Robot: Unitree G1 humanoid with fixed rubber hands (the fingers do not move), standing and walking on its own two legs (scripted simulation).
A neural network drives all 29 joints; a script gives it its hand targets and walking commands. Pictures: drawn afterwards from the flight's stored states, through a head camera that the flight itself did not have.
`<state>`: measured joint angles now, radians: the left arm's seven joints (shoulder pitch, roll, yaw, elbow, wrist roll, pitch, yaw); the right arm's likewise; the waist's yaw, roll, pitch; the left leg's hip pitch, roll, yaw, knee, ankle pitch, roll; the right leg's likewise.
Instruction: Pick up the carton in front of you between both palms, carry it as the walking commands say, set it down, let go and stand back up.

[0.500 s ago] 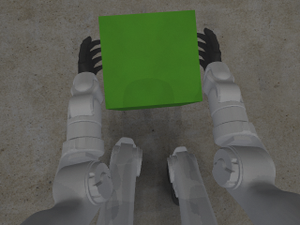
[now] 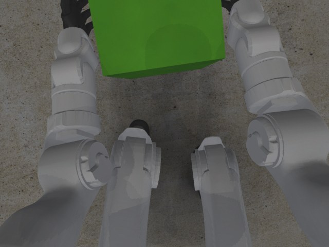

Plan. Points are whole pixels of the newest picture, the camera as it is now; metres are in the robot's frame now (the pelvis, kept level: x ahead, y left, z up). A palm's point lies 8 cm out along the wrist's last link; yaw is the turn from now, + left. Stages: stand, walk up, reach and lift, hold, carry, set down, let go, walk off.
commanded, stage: set down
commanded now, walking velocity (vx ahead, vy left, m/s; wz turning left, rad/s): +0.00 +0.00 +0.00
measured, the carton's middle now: (158, 25) +0.53 +0.09 -0.24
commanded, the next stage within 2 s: none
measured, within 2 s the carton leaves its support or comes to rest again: rests again in 0.80 s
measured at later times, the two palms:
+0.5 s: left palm (82, 32) +0.49 +0.24 -0.19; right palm (230, 12) +0.56 -0.05 -0.20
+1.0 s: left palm (81, 31) +0.50 +0.25 -0.21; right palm (226, 16) +0.56 -0.05 -0.21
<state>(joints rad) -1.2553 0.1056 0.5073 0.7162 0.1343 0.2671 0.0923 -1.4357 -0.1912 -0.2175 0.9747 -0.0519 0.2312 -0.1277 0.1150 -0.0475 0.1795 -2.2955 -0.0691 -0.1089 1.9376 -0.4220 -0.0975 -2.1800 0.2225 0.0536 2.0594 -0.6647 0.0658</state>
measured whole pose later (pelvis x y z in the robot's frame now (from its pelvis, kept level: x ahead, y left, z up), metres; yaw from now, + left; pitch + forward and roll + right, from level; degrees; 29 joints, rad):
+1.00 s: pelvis +0.00 +0.00 -0.04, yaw +0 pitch +39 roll +2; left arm -1.37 0.25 0.54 1.01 0.11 0.19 -0.02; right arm -1.53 -0.21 -0.18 1.11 -0.13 0.17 -0.05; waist 0.13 -0.01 0.33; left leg -2.29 -0.01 -0.04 2.09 -0.48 -0.07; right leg -2.21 0.16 0.04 2.22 -0.69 0.02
